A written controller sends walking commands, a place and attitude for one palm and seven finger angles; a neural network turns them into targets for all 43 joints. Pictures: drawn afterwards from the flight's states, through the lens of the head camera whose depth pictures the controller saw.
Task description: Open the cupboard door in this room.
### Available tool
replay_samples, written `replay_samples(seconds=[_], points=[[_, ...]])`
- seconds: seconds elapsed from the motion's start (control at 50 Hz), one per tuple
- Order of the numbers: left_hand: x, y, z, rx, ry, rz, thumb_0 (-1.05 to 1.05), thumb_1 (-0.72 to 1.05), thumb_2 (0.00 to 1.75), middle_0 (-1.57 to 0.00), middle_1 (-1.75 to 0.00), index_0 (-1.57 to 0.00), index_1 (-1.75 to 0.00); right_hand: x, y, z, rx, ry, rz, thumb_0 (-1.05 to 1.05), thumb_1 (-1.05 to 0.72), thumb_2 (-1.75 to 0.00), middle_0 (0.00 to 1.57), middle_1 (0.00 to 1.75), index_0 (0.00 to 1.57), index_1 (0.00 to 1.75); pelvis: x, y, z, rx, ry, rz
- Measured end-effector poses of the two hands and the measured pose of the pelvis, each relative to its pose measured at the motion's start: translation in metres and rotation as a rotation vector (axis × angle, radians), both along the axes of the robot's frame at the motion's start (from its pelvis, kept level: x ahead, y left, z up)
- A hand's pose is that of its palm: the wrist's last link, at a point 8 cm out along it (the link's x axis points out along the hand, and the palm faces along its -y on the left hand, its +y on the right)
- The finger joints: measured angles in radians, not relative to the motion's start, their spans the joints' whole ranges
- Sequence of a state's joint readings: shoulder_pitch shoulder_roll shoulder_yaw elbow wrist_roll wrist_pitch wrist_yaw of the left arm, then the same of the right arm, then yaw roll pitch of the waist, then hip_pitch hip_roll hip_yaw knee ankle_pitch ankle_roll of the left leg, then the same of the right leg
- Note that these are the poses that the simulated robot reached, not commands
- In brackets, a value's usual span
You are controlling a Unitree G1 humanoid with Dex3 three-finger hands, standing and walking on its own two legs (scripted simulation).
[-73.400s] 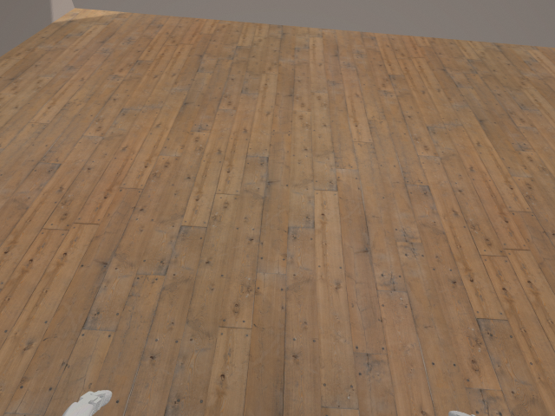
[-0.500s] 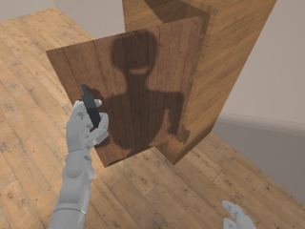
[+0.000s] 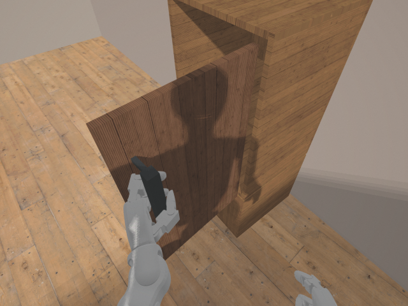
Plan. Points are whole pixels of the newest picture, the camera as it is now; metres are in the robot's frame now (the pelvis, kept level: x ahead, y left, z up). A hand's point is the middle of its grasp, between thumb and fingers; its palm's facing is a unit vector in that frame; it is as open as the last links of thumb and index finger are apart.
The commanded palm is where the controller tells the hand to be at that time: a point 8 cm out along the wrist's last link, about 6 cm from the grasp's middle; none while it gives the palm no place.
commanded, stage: open thumb and fingers to let go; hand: left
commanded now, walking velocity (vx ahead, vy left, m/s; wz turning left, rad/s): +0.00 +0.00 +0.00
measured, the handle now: (150, 190) +0.32 +0.12 +0.07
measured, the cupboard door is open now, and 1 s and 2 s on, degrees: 95 95 98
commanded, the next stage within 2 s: slide the hand sideways off the handle in 0.86 s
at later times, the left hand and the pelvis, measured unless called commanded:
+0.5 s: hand (168, 211) +0.28 +0.08 +0.07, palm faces +0.37 -0.93 +0.01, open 11.5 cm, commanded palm +0.23 +0.12 +0.06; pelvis -0.02 +0.00 +0.00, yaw +1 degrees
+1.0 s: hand (170, 215) +0.27 +0.07 +0.07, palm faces +0.30 -0.95 -0.03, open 15.5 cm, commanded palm +0.23 +0.11 +0.06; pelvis -0.04 +0.02 -0.01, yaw +1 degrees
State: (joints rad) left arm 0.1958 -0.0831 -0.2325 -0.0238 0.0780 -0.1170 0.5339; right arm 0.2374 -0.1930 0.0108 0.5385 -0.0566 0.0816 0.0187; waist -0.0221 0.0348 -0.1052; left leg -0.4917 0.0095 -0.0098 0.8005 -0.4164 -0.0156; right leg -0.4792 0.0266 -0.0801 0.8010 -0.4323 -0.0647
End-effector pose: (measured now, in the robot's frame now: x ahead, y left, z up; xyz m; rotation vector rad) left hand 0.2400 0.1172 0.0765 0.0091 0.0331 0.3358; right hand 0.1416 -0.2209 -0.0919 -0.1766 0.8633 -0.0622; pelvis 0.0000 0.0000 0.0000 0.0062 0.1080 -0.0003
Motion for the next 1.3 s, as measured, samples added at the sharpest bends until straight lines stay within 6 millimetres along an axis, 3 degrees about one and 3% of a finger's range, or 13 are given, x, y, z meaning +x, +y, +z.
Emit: replay_samples(seconds=[0.12, 0.26, 0.54, 0.66, 0.9, 1.0, 1.12, 1.18, 1.3], points=[[-0.002, -0.008, -0.002, 0.008, -0.017, 0.027, 0.01, 0.64, 0.76, -0.32, -1.32, -0.32, -1.33, 0.002, -0.011, -0.005, -0.027, -0.002, 0.019, 0.01, -0.90, -0.90, 0.20, 0.30, 0.20, 0.30, -0.007, -0.009, -0.003, 0.003, -0.004, 0.018], [0.005, -0.004, -0.004, 0.006, -0.011, 0.060, 0.01, 0.52, 0.73, -0.36, -1.31, -0.36, -1.32, 0.009, -0.007, -0.004, -0.018, -0.017, 0.035, 0.02, -0.91, -0.90, 0.20, 0.30, 0.20, 0.30, -0.014, -0.013, -0.001, 0.009, 0.007, 0.022], [-0.005, 0.006, -0.002, -0.015, -0.034, 0.050, 0.00, -0.23, 0.42, -0.32, -1.22, -0.33, -1.23, 0.004, 0.010, 0.001, 0.000, -0.050, 0.041, 0.01, -0.90, -0.90, 0.20, 0.30, 0.20, 0.30, -0.021, -0.001, -0.002, 0.003, -0.008, 0.015], [-0.006, 0.007, -0.004, 0.000, -0.048, 0.030, -0.01, -0.42, 0.34, -0.29, -1.09, -0.29, -1.09, -0.003, 0.016, -0.001, -0.011, -0.048, 0.039, 0.01, -0.90, -0.90, 0.20, 0.30, 0.20, 0.30, -0.026, 0.007, -0.005, -0.006, -0.011, 0.014], [-0.006, 0.000, -0.004, 0.022, -0.048, -0.025, -0.01, -0.50, 0.30, -0.23, -0.60, -0.21, -0.59, -0.013, 0.034, -0.006, 0.011, -0.051, 0.039, 0.02, -0.90, -0.90, 0.20, 0.30, 0.20, 0.30, -0.037, 0.020, -0.010, -0.015, -0.015, 0.008], [-0.006, 0.002, -0.004, 0.027, -0.047, -0.029, -0.01, -0.50, 0.30, -0.30, -0.53, -0.26, -0.55, -0.015, 0.040, -0.007, 0.014, -0.045, 0.055, 0.02, -0.90, -0.90, 0.20, 0.30, 0.20, 0.30, -0.042, 0.022, -0.011, -0.015, -0.020, 0.011], [-0.013, 0.017, -0.006, 0.122, -0.080, -0.365, -0.01, -0.50, 0.30, -0.23, -0.41, -0.14, -0.42, -0.025, 0.039, -0.007, 0.007, -0.061, 0.062, 0.01, -0.90, -0.90, 0.20, 0.30, 0.20, 0.30, -0.049, 0.024, -0.012, -0.016, -0.030, 0.025], [-0.013, 0.018, -0.006, 0.074, -0.071, -0.474, -0.02, -0.51, 0.30, -0.20, -0.37, -0.11, -0.38, -0.031, 0.038, -0.006, 0.003, -0.077, 0.048, 0.01, -0.90, -0.90, 0.20, 0.30, 0.20, 0.30, -0.052, 0.027, -0.011, -0.020, -0.041, 0.027], [-0.011, 0.014, -0.006, -0.029, -0.051, -0.450, -0.02, -0.51, 0.30, -0.16, -0.32, -0.13, -0.33, -0.036, 0.037, 0.001, 0.006, -0.105, 0.024, 0.02, -0.90, -0.90, 0.20, 0.30, 0.20, 0.30, -0.051, 0.032, -0.008, -0.013, -0.038, 0.010]])
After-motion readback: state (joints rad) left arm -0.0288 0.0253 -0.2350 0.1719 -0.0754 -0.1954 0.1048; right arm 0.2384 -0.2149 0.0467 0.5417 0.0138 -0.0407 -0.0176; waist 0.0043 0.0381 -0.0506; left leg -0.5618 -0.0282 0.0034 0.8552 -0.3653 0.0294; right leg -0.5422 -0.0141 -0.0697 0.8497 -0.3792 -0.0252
